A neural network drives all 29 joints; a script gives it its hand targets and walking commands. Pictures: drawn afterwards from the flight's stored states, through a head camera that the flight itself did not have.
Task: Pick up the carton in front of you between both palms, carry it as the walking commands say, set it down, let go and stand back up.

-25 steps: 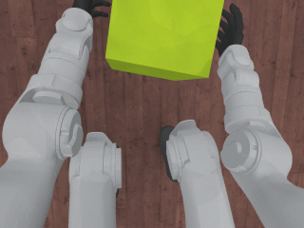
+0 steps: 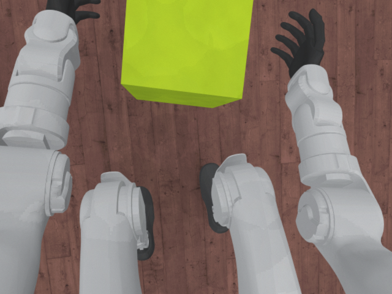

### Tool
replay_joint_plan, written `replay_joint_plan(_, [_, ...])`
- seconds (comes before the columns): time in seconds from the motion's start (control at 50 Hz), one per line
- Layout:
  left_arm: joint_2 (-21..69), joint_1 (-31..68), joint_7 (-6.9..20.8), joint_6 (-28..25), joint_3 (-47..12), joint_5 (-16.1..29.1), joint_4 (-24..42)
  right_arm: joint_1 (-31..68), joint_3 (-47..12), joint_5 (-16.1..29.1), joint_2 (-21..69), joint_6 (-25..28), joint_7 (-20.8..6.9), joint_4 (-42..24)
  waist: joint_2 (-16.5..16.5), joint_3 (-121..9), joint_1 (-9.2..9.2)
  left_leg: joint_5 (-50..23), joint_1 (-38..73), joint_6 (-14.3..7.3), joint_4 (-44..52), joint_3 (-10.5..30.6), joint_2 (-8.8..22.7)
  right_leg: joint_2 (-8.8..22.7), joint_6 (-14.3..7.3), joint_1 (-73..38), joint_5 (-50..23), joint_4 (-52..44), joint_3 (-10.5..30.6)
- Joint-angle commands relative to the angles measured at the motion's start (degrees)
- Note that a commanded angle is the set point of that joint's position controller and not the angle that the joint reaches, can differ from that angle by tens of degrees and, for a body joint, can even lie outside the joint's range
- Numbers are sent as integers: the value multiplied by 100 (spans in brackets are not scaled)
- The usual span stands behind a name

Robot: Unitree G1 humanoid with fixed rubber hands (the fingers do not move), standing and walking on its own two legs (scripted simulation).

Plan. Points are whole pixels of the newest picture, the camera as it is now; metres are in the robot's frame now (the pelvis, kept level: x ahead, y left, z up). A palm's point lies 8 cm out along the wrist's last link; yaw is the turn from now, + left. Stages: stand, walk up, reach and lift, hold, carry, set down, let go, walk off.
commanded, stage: set down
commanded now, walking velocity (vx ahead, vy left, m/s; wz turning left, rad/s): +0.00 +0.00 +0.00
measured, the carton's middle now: (182, 53) +0.55 -0.04 -0.28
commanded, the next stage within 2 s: let go in 0.78 s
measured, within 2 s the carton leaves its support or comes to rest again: neither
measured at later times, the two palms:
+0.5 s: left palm out of the picture +0.58 +0.16 +0.02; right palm (386, 31) +0.48 -0.23 +0.03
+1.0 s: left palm out of the picture +0.53 +0.18 +0.15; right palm out of the picture +0.45 -0.22 +0.16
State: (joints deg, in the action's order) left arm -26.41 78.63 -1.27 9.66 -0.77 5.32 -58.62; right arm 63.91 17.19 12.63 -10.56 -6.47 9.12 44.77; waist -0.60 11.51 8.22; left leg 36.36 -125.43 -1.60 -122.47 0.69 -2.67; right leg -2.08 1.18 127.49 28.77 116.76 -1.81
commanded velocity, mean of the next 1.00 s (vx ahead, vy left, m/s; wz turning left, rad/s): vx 0.00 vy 0.00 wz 0.00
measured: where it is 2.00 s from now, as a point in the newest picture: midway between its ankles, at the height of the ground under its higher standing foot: (180, 221)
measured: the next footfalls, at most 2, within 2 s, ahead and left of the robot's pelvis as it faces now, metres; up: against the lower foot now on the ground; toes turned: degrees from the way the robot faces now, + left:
none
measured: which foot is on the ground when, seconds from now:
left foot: down 0.00-1.00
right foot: down 0.00-1.00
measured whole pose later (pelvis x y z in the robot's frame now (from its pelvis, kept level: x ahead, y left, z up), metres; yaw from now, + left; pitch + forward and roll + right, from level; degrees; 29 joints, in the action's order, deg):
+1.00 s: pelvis +0.06 +0.00 +0.27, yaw +3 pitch +43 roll +0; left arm -13.7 51.4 -1.5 8.1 13.0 -7.1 -49.6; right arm 37.5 18.1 -0.9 -5.8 -6.0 -1.0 37.5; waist -1.4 -7.3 7.2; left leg 21.5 -81.9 -0.9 -60.8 2.8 -4.4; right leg -1.0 0.6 83.7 17.2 58.2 1.1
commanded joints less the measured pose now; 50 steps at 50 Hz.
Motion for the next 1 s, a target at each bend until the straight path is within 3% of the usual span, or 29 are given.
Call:
replay_joint_plan(0.0, [-549, 1584, 17, -68, 34, -10, 432, 895, 272, -277, -571, 17, -52, -335, -530, -6382, 508, -1063, 2788, -45, 1660, 148, -107, -81, 167, -3663, -1619, -1076, -338])
replay_joint_plan(0.02, [-429, 1399, 56, -16, 194, -24, -93, 894, -24, -111, -415, -53, -37, -241, -446, -6068, 280, -878, 2574, -14, 1575, -43, -16, -55, 206, -3505, -1376, -1225, -256])
replay_joint_plan(0.06, [-427, 1953, 69, -96, 282, -46, 907, 1108, 560, -386, -609, 29, -3, -601, -816, -6557, 549, -994, 3077, 23, 1930, 69, -106, 36, 126, -3793, -1690, -1264, -363])
replay_joint_plan(0.08, [-188, 1468, 101, -65, 193, -327, 139, 869, 455, -516, -509, -64, -1, -324, -1137, -6445, 378, -1017, 3031, 97, 1960, -91, -85, -96, 173, -3509, -1691, -1498, -285])
replay_joint_plan(0.12, [-196, 1310, 95, -55, 505, -213, 123, 740, 245, -388, -131, -26, -49, -316, -591, -6612, 235, -1198, 3204, 16, 2150, -77, -219, -122, 180, -3952, -1696, -1721, -312])
replay_joint_plan(0.18, [-373, 1480, 12, -67, 725, -385, 591, 923, 249, -490, -579, -63, -100, -919, -550, -7163, 236, -1273, 3459, -32, 2574, -55, -181, -142, 199, -4173, -1778, -1971, -390])
replay_joint_plan(0.24, [-309, 1326, 80, 82, 597, -506, 827, 691, 471, -434, -549, -239, -148, -983, -1103, -7542, 171, -1505, 4138, 46, 2987, -149, -300, -219, 195, -4440, -1878, -2411, -442])
replay_joint_plan(0.26, [-320, 1317, 75, 128, 643, -479, 406, 372, 379, -472, -359, -265, -144, -853, -905, -7050, 351, -1273, 4170, 64, 2999, -120, -205, -194, 223, -3971, -1607, -2573, -418])
replay_joint_plan(0.28, [-164, 1448, 113, 121, 543, -609, 859, 273, 316, -400, -353, -277, -145, -841, -1486, -7015, 75, -1621, 4416, 111, 3136, -130, -229, -184, 220, -3936, -1747, -2710, -305])
replay_joint_plan(0.34, [-114, 1412, 196, 127, 492, -250, 856, 376, 533, -792, -681, -117, -155, -1199, -803, -7361, 740, -1859, 4508, 123, 3400, 35, -256, -229, 148, -4511, -2336, -2905, -512])
replay_joint_plan(0.38, [-280, 1322, 204, 76, 465, -301, 1222, 338, 403, -470, -677, -141, -187, -1288, -1417, -7618, 551, -1934, 5122, 185, 3603, -105, -296, -212, 137, -4582, -2201, -3072, -472])
replay_joint_plan(0.42, [-138, 655, 213, 148, 668, -576, 498, -159, 275, -467, -147, -229, -295, -808, -1092, -7170, 131, -2385, 4922, 111, 3662, 12, -239, -119, 255, -4235, -2454, -3196, -397])
replay_joint_plan(0.44, [-192, 843, 262, 89, 731, -566, 806, 36, 350, -608, -186, -167, -317, -1270, -1111, -7278, 430, -2376, 4688, 174, 3666, -2, -237, -175, 168, -4622, -2585, -3340, -273])
replay_joint_plan(0.48, [-382, 613, 208, 28, 894, -630, 980, 117, 345, -595, -173, -184, -355, -1369, -741, -7349, 162, -2627, 4690, 88, 3995, -52, -288, -208, 290, -5079, -2953, -3404, -367])
replay_joint_plan(0.5, [-360, 964, 231, 53, 841, -573, 1014, -10, 663, -768, -354, -182, -370, -1271, -887, -7655, 444, -2692, 5059, 148, 4092, -28, -283, -199, 281, -5133, -2909, -3590, -353])
replay_joint_plan(0.56, [-64, 466, 326, 61, 792, -519, 1058, -137, 591, -956, -189, -195, -382, -1574, -779, -7757, 267, -2520, 5402, 235, 4522, -61, -293, -151, 304, -5618, -2716, -4001, -309])
replay_joint_plan(0.58, [-31, 395, 350, 60, 778, -610, 1015, -590, 500, -654, -105, -198, -347, -1535, -1141, -7632, 492, -2252, 5543, 228, 4687, -115, -247, -149, 315, -5837, -2798, -4178, -392])
replay_joint_plan(0.62, [-153, 446, 357, 68, 1000, -772, 951, -309, 387, -757, -19, -197, -421, -1313, -757, -7255, 182, -2213, 5562, 211, 5045, -37, -271, -158, 286, -5711, -2448, -4334, -423])
replay_joint_plan(0.68, [-162, 428, 407, 13, 1092, -770, 927, -203, 367, -884, 76, -131, -382, -1502, -531, -6685, 170, -2229, 5395, 111, 5275, -89, -250, -171, 301, -6010, -2560, -4713, -280])
replay_joint_plan(0.7, [-231, 441, 367, 43, 1141, -1096, 926, -151, 615, -926, -86, -174, -401, -1532, -823, -7214, 19, -2317, 5763, 177, 5311, -118, -275, -165, 358, -6075, -2595, -4798, -287])
replay_joint_plan(0.74, [33, 297, 348, -15, 1088, -783, 1022, -492, 820, -1110, -262, -96, -423, -1286, -678, -7380, 482, -2934, 6096, 178, 5491, 58, -258, -92, 293, -6381, -3261, -4943, -237])
replay_joint_plan(0.76, [344, -44, 371, -61, 915, -829, 1148, -834, 626, -1033, -182, -78, -470, -1377, -1154, -7563, 262, -3188, 6855, 220, 5733, 164, -256, -155, 257, -6133, -3070, -5110, -250])
replay_joint_plan(0.78, [218, -42, 387, -82, 1108, -960, 682, -764, 333, -872, 179, -68, -511, -1333, -652, -6991, 96, -3205, 6681, 103, 5760, 146, -223, -182, 360, -5807, -3099, -5179, -367])
replay_joint_plan(0.82, [109, -114, 365, -147, 1089, -986, 1114, -1217, 528, -1151, -62, 32, -557, -1088, -959, -7268, 385, -3203, 7001, 238, 5896, 103, -248, -139, 236, -6471, -3127, -5456, -253])
replay_joint_plan(0.86, [447, -711, 235, -139, 1250, -1064, 1289, -1242, 502, -1164, -140, 42, -717, -1154, -936, -7240, -36, -3391, 7172, 215, 6284, 195, -248, -108, 207, -6699, -3157, -5531, -257])
replay_joint_plan(0.88, [392, -1015, 194, -121, 1479, -1249, 736, -1375, 415, -1312, -75, 28, -773, -1052, -765, -6685, 156, -3164, 6998, 200, 6380, 203, -200, -174, 172, -6401, -2943, -5739, -215])
replay_joint_plan(0.94, [902, -1992, -66, -233, 1542, -1377, 1223, -2149, 93, -1308, 107, 96, -1054, -1186, -447, -6763, -145, -3556, 7284, 119, 6804, 409, -132, -117, 171, -7112, -3066, -5990, -92])
replay_joint_plan(0.96, [994, -2197, -153, -304, 1425, -1285, 1623, -2363, 110, -1464, -177, 230, -1089, -1421, -360, -6697, 285, -3574, 7398, 162, 6991, 413, -176, -129, 122, -7531, -3232, -6106, -86])
replay_joint_plan(0.98, [1230, -2406, -244, -367, 1441, -1274, 1924, -2678, 153, -1467, -397, 266, -1181, -1508, -587, -7087, 81, -3748, 7853, 267, 6910, 273, -222, -180, 130, -7938, -3522, -6105, -193])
